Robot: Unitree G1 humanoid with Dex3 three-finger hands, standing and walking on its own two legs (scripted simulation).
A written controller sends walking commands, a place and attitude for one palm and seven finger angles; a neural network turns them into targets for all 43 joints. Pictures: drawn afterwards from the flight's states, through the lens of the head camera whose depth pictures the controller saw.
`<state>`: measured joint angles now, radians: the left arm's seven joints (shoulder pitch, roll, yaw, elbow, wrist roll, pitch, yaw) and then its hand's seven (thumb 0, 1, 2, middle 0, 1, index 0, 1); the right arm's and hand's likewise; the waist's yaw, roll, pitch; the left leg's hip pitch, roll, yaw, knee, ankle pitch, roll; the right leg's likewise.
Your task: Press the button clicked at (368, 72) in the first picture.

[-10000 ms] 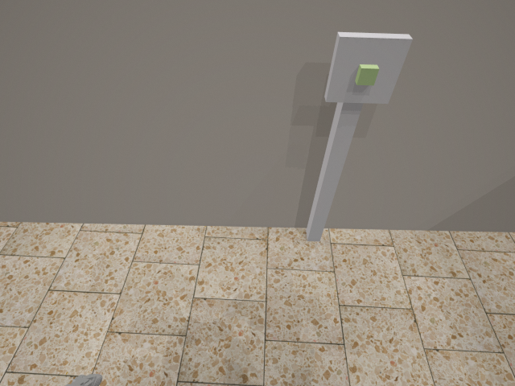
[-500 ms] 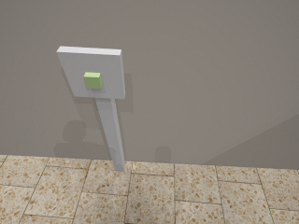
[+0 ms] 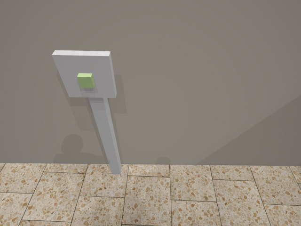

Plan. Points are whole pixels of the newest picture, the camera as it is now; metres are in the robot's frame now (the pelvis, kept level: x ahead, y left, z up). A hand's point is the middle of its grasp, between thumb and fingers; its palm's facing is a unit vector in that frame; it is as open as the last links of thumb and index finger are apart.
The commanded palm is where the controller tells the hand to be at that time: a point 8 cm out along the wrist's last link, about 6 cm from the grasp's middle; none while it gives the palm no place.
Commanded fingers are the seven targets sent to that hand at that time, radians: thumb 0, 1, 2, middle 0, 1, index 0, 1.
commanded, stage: come to a stop and stand still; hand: left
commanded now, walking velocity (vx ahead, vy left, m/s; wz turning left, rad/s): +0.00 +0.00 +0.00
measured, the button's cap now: (86, 80) +0.55 +0.26 +0.08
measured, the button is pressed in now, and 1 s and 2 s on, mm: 0 0 0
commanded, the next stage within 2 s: look again from close up in 0.22 s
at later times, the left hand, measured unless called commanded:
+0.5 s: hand out of the picture -0.02 +0.19 -0.19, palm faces +0.01 -0.99 -0.17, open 7.4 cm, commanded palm none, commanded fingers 0.00 0.90 0.90 -0.20 -0.30 -0.20 -0.30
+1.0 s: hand out of the picture +0.07 +0.22 -0.16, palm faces +0.12 -0.97 -0.21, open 7.3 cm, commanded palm +0.12 +0.26 -0.07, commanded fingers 0.00 0.90 0.90 -0.31 -0.42 -0.31 -0.42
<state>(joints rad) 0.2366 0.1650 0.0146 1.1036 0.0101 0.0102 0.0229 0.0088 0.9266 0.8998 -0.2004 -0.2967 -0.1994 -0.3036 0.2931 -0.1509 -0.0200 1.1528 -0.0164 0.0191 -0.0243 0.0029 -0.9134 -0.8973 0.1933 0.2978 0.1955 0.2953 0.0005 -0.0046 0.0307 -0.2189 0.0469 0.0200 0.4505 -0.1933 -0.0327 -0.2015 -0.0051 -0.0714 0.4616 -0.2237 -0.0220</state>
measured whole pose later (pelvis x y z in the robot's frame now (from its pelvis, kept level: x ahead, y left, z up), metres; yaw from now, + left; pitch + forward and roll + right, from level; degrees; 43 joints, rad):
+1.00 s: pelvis +0.03 +0.03 +0.00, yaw -1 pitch -1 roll +0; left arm 0.40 0.16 0.02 0.74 -0.04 0.07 0.05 0.02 0.92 0.90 -0.20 -0.30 -0.20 -0.31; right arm 0.31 -0.18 0.01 1.00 0.01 -0.06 -0.03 0.01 -0.92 -0.90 0.20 0.30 0.20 0.30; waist 0.01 0.00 0.02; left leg -0.23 0.00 0.05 0.51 -0.27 0.02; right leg -0.22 -0.05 -0.03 0.51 -0.28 0.02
